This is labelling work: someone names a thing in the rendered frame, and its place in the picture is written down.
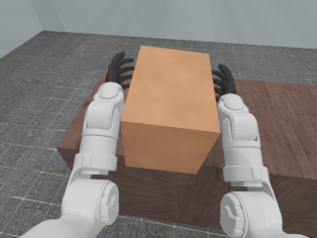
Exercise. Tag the robot left forearm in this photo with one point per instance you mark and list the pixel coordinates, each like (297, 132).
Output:
(100, 132)

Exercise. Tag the right robot upper arm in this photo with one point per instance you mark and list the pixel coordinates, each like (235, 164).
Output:
(251, 214)

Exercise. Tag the robot right forearm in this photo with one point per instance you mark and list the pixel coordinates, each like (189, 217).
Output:
(242, 146)

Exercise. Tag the pedestal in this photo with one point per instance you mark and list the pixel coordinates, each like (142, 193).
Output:
(286, 115)

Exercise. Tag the right robot hand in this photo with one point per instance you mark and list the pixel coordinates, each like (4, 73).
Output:
(227, 83)

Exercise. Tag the carton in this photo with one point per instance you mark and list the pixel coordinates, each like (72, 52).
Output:
(170, 119)

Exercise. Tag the left robot hand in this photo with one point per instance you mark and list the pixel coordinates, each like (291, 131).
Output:
(115, 70)

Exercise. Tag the left robot upper arm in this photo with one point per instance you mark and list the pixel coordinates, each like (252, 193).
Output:
(89, 205)

